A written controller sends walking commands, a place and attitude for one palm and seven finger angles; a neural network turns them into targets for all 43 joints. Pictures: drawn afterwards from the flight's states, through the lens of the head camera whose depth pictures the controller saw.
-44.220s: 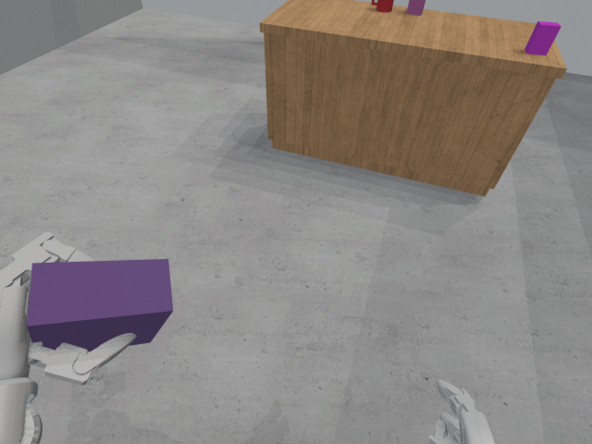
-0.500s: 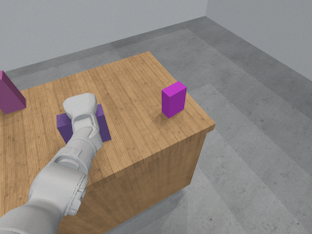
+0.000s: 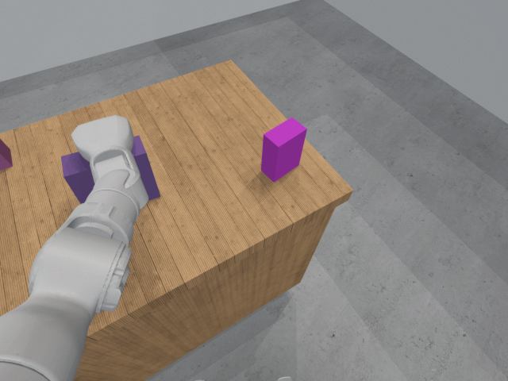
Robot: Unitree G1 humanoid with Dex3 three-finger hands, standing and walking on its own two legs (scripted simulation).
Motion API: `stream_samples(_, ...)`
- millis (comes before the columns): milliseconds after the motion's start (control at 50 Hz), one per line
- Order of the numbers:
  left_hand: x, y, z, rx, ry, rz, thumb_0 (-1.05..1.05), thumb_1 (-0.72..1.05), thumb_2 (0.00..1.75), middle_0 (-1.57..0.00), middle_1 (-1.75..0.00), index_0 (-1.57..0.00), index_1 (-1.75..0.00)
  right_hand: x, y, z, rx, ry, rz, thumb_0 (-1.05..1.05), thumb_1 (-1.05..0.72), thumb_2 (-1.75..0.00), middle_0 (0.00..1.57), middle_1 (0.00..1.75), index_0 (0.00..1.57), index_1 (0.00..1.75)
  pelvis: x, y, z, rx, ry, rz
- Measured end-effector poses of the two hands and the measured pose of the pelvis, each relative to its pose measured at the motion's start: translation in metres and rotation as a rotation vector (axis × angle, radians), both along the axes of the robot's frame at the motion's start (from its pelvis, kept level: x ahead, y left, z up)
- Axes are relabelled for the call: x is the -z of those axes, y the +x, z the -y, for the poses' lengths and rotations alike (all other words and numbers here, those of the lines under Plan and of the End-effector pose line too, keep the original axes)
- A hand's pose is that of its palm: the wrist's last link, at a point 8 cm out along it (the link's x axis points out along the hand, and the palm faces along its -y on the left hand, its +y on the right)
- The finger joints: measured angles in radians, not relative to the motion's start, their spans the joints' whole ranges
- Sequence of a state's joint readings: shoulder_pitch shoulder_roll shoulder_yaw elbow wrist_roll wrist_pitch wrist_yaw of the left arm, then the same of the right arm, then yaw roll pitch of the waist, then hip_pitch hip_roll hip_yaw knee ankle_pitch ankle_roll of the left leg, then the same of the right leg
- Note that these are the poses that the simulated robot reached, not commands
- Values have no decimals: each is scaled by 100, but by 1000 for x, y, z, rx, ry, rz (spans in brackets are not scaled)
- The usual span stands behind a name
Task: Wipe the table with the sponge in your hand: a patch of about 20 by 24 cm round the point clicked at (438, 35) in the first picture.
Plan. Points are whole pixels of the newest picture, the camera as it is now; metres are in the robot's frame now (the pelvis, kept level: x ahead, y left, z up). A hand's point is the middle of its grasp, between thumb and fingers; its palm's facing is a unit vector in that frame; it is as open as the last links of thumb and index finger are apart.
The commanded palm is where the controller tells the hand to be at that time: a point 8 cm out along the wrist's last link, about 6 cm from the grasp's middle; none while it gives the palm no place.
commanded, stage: wipe forward along the third lane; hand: left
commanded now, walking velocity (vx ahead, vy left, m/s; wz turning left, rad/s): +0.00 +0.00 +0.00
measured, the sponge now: (118, 184) +0.47 +0.22 +0.00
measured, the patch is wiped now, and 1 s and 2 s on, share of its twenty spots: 1.00 1.00 1.00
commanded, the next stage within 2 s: wipe back along the third lane in 0.10 s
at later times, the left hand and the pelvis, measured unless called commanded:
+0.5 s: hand (110, 157) +0.50 +0.22 +0.04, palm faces -0.05 -0.02 -1.00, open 9.8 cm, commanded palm +0.46 +0.20 +0.08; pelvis +0.02 +0.04 +0.00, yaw -1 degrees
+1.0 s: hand (113, 179) +0.45 +0.21 +0.04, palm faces -0.05 -0.03 -1.00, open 9.8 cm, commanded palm +0.41 +0.18 +0.08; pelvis +0.05 +0.04 +0.02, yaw +1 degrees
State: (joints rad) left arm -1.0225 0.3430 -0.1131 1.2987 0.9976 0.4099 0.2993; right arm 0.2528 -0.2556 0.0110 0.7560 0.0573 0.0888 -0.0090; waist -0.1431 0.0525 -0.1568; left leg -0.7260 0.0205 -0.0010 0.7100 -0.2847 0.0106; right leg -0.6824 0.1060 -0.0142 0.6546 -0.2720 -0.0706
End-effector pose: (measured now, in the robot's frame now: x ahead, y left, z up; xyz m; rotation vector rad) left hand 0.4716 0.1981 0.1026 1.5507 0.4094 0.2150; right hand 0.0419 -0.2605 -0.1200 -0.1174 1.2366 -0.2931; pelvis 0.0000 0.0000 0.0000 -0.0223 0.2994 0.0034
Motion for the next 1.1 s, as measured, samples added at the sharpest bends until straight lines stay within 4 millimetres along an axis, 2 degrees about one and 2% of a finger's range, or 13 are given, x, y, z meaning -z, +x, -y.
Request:
stream_samples(220, 3, 25, -15, 17, -6, 2, 2, -52, 107, -78, -137, -81, -133, -2, -19, -18, 26, -8, -77, 1, -91, -90, 20, 29, 20, 30, 3, 9, -20, 5, -17, -42)
stream_samples(320, 6, 25, -15, 32, 4, 16, 2, -52, 107, -78, -137, -81, -133, -2, -20, -30, 28, 7, -94, 1, -91, -90, 20, 29, 20, 30, 2, 13, -29, 8, -23, -47)
stream_samples(400, 6, 19, -15, 42, 2, 51, 1, -51, 107, -76, -139, -79, -135, -1, -12, -40, 21, 28, -84, 1, -91, -90, 20, 29, 20, 30, 1, 18, -35, 11, -25, -36)
stream_samples(540, 6, 11, -14, 44, 0, 67, 0, -48, 106, -72, -143, -75, -140, -4, 23, -56, -16, 56, -31, 1, -91, -90, 20, 29, 20, 30, -4, 24, -43, 6, -25, -8)
stream_samples(700, 5, -3, -13, 54, -13, 79, -1, -46, 106, -70, -145, -73, -142, -9, 78, -67, -84, 81, 39, 1, -91, -90, 20, 29, 20, 30, -8, 37, -47, -1, -22, 24)
stream_samples(900, 5, -26, -7, 51, -17, 79, -1, -45, 106, -69, -145, -71, -143, -25, 143, -73, -160, 91, 126, 1, -91, -90, 20, 29, 20, 30, -14, 47, -44, -18, -15, 77)
stream_samples(1000, 5, -38, -2, 51, -17, 74, -1, -45, 105, -69, -146, -71, -143, -31, 162, -74, -191, 100, 156, 1, -91, -90, 20, 29, 20, 30, -16, 47, -40, -27, -10, 98)
stream_samples(1100, 5, -51, 5, 53, -17, 70, -1, -44, 105, -69, -146, -71, -143, -34, 171, -73, -213, 110, 171, 1, -91, -90, 20, 29, 20, 30, -17, 45, -34, -35, -4, 119)
